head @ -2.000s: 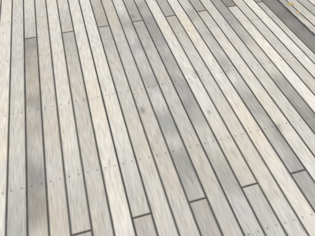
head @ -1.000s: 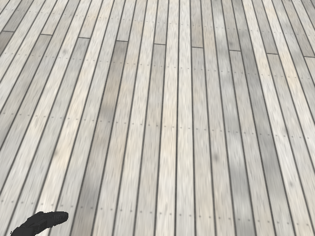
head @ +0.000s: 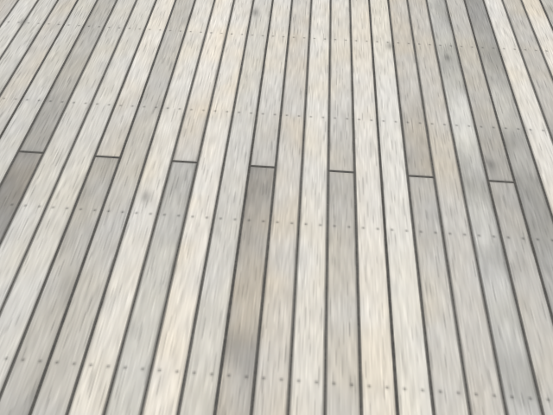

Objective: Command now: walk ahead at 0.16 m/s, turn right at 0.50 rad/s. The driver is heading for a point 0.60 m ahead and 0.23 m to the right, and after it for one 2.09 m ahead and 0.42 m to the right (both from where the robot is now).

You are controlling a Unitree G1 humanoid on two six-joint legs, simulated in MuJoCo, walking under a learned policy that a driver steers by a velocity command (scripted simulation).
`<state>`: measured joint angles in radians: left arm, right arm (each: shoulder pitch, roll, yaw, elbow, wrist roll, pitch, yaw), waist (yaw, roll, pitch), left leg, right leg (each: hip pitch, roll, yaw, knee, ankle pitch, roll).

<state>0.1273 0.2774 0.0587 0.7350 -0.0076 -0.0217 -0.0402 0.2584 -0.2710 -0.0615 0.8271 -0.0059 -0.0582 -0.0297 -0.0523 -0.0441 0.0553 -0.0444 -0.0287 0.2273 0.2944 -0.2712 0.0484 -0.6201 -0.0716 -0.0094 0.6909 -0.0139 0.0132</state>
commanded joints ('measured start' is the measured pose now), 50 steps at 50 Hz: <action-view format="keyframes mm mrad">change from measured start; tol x32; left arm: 1 -20 70 20 -99 4 -3 -23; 50 317 294 93 -158 4 18 25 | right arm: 1 -46 -189 -49 -66 20 16 -14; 50 -222 -95 -32 -261 5 17 31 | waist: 1 29 114 -66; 7 73 -204 -455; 25 29 -132 -179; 28 66 356 -118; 46 46 221 -120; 50 152 -234 -112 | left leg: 1 48 310 -67 48 751 111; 5 -63 198 -20 537 701 -4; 7 -578 -68 -245 1117 -468 -114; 25 -226 -8 -286 183 32 -74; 28 -155 446 -785 -40 192 207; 42 -45 332 -291 46 405 171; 46 -154 338 -266 42 -15 122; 50 -888 38 -236 838 -389 -70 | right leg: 1 63 17 -31 -50 -64 -34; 4 242 101 -86 -169 -92 -101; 6 708 -164 323 -166 768 -279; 7 861 -335 685 -237 679 -492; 24 328 -44 475 -333 -202 -198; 28 -30 207 152 231 -614 -17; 33 -34 129 116 565 -378 69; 47 482 103 -97 -213 -291 -56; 50 705 -319 739 -464 -536 -378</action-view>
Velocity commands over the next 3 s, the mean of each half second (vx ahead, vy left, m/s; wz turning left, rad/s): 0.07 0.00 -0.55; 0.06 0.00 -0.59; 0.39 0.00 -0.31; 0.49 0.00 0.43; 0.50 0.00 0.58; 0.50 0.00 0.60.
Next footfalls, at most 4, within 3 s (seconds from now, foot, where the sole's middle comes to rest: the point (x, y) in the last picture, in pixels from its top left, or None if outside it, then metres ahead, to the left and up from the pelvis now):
0.10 right None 0.19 -0.10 -0.78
0.52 left None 0.21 0.13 -0.78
0.96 right None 0.05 -0.08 -0.78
1.44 left None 0.43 -0.13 -0.78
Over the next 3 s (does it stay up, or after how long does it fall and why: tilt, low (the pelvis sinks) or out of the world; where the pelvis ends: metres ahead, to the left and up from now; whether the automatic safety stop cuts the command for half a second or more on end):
stays up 1.03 -0.42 -0.02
